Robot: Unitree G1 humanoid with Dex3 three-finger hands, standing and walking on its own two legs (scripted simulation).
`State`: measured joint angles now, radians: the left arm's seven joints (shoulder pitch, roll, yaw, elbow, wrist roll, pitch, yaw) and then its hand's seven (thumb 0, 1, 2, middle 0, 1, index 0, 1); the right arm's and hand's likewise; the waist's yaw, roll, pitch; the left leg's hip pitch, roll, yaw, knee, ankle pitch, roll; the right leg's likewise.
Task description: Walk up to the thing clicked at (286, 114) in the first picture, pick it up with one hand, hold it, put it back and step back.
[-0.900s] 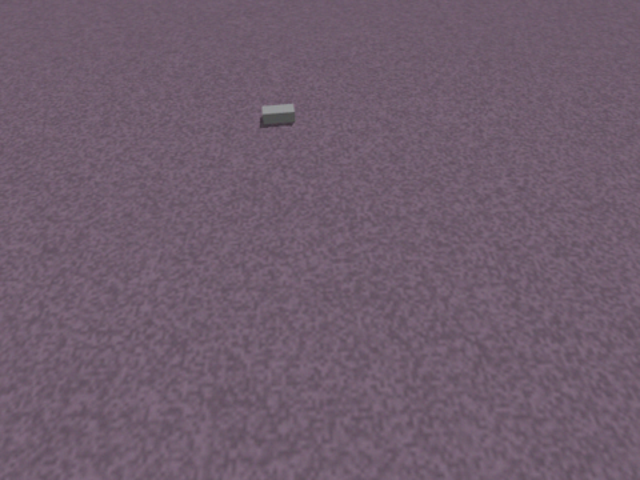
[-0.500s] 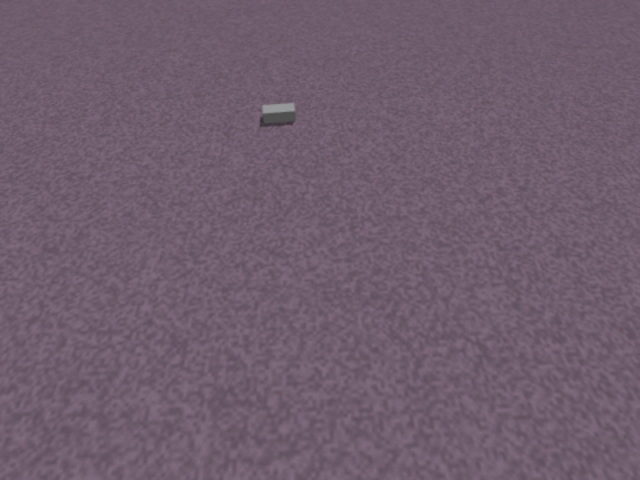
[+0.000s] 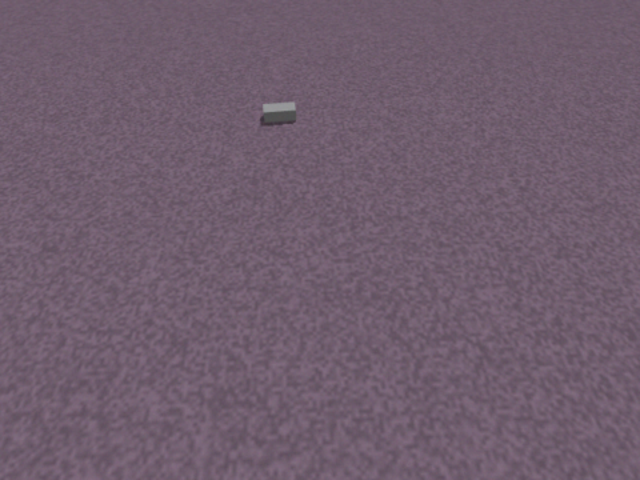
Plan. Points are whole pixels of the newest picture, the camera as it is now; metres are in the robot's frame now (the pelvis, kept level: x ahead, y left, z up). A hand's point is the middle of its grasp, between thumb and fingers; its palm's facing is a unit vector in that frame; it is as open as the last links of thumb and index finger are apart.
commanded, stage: stand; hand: left
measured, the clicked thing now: (279, 112) +2.01 +0.23 -0.75
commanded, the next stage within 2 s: walk up in 0.22 s
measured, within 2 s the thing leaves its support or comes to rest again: neither
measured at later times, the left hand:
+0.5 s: hand out of the picture +0.08 +0.33 -0.16, palm faces +0.10 -0.94 -0.34, open 7.4 cm
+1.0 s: hand (164, 297) +0.44 +0.30 -0.15, palm faces +0.02 -0.94 -0.35, open 7.4 cm
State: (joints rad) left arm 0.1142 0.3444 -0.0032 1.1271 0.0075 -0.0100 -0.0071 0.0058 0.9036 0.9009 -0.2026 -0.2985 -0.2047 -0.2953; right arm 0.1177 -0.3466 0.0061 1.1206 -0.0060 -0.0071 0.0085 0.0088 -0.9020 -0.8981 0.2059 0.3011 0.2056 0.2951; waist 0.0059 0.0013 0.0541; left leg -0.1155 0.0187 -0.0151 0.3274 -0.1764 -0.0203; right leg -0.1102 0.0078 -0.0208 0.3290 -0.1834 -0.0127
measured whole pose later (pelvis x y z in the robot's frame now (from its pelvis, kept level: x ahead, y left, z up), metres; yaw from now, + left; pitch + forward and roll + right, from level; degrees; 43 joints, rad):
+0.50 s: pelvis +0.06 +0.04 -0.01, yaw +4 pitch -2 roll -1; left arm 0.24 0.45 0.10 1.00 0.05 -0.02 -0.09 0.01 0.90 0.90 -0.21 -0.30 -0.21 -0.30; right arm 0.23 -0.44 -0.10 1.00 -0.03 -0.05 0.09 0.01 -0.90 -0.90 0.21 0.30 0.21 0.30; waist 0.05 -0.04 0.02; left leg -0.35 0.07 0.04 0.60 -0.35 0.01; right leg -0.06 -0.05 -0.08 0.46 -0.38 -0.03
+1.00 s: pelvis +0.31 +0.01 -0.03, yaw +4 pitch -2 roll +0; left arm 0.09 0.44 0.09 0.94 0.02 -0.03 -0.13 0.01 0.90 0.90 -0.20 -0.30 -0.20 -0.30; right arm 0.41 -0.43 -0.07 0.96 -0.02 -0.08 0.04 0.01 -0.90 -0.90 0.21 0.30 0.21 0.30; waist -0.03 0.01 0.04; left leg 0.06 0.12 0.06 0.54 -0.51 -0.03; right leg -0.46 -0.08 -0.06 0.58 -0.10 -0.02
